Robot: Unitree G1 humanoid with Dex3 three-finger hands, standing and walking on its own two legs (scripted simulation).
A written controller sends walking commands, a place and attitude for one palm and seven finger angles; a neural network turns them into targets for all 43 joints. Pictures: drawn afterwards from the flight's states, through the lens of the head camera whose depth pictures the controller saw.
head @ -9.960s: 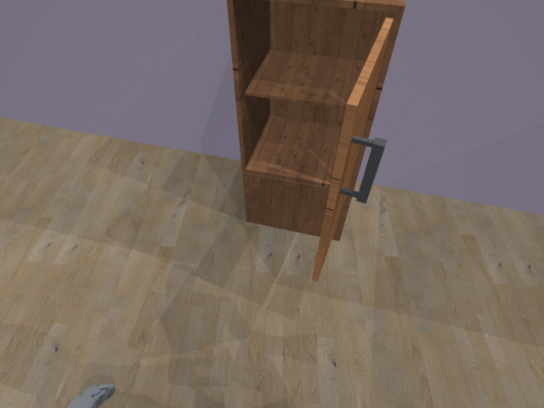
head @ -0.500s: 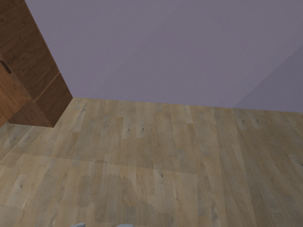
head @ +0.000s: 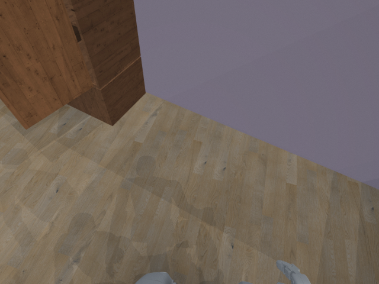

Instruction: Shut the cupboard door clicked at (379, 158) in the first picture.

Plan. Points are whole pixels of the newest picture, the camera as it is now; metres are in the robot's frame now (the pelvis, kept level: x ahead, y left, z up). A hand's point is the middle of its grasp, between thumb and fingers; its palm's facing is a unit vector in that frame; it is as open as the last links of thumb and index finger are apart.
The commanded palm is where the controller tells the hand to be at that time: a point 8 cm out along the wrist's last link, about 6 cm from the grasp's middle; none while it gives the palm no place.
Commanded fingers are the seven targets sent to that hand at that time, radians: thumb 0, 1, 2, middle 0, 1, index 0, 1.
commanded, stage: walk to a spot facing it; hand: left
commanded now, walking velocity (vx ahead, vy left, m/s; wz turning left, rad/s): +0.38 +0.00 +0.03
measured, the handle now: out of the picture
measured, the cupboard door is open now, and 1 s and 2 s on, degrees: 83 83 83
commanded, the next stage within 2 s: turn to face it in 0.92 s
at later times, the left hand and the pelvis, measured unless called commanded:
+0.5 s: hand (151, 194) +0.35 +0.15 -0.15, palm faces -0.06 -0.99 -0.16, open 7.4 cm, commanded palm none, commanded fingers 0.00 0.90 0.90 -0.20 -0.30 -0.20 -0.30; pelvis +0.21 -0.01 +0.01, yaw +0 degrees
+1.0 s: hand (152, 201) +0.33 +0.15 -0.17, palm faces +0.26 -0.95 -0.17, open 7.3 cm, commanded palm none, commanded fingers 0.00 0.90 0.90 -0.20 -0.30 -0.20 -0.30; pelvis +0.42 -0.01 +0.01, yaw +8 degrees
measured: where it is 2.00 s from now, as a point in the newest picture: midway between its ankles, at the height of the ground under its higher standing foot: (199, 217)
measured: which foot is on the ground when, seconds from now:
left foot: down 0.00-0.54, up 0.56-1.00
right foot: up 0.00-0.54, down 0.56-1.00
